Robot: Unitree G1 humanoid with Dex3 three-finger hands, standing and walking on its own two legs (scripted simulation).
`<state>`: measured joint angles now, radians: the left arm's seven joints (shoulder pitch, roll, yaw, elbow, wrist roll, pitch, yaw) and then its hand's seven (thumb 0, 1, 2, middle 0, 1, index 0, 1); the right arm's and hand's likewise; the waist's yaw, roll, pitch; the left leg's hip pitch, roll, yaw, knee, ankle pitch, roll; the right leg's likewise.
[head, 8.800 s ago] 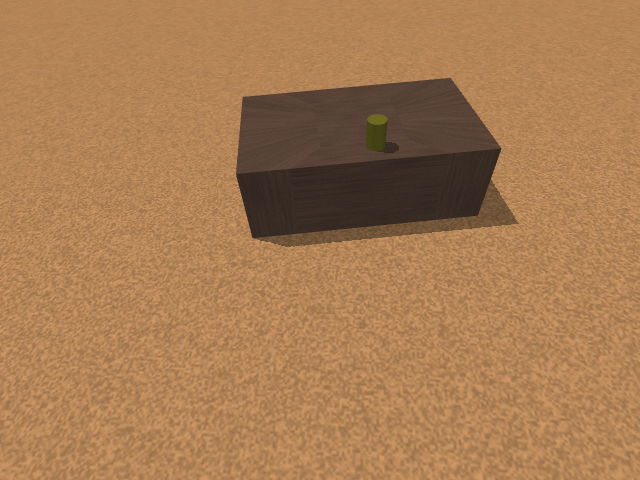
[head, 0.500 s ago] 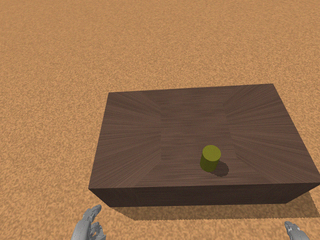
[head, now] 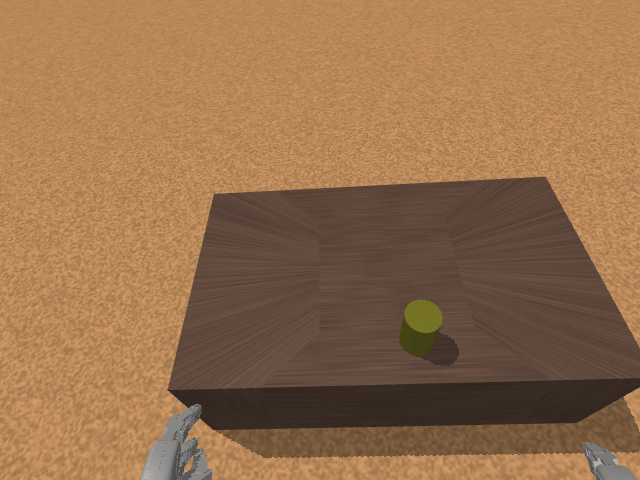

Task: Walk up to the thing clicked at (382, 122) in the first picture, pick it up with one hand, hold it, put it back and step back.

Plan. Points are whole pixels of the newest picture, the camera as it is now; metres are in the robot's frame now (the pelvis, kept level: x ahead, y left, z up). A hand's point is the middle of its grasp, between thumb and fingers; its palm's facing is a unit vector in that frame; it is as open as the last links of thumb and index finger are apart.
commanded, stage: go down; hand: right
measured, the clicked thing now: (419, 328) +0.48 -0.14 -0.31
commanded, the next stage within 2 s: approach in 1.90 s
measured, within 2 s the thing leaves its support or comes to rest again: neither
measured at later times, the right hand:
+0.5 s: hand (586, 370) +0.29 -0.29 -0.04, palm faces +0.11 +0.97 -0.19, open 17.4 cm
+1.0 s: hand (595, 322) +0.35 -0.32 -0.03, palm faces +0.11 +0.99 -0.11, open 17.5 cm
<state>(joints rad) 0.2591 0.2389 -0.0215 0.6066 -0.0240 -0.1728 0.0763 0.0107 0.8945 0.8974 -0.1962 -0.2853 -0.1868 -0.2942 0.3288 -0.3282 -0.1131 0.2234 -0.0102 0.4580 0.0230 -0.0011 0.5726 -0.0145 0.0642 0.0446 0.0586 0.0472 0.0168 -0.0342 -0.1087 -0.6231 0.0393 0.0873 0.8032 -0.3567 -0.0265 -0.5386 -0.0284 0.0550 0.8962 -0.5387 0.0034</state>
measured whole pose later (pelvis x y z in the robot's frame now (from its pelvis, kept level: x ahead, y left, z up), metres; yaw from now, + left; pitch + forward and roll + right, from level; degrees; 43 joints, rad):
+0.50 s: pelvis -0.04 +0.01 -0.02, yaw +0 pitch +13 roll +2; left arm 0.28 0.30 -0.02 0.67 -0.02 -0.22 0.13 0.01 0.91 0.89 -0.20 -0.29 -0.20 -0.29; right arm -0.29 -0.57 -0.37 0.77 0.06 0.17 0.30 0.00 0.51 -0.01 0.08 0.04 0.07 0.04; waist 0.07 -0.01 -0.08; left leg -0.79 0.04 0.09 0.89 -0.33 0.00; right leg -0.71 -0.03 0.06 0.99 -0.52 0.02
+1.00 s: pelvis -0.04 +0.01 -0.03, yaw +1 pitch +20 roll +2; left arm 0.31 0.30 -0.06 0.68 0.00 -0.17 0.08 0.01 0.92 0.89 -0.20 -0.29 -0.20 -0.29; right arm -0.60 -0.74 -0.52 1.18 0.05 -0.19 0.47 -0.01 0.54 -0.03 0.06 0.04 0.05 0.04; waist 0.10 0.03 -0.08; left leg -0.98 0.04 0.07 0.98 -0.34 -0.01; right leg -0.89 -0.03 0.05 1.09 -0.54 0.01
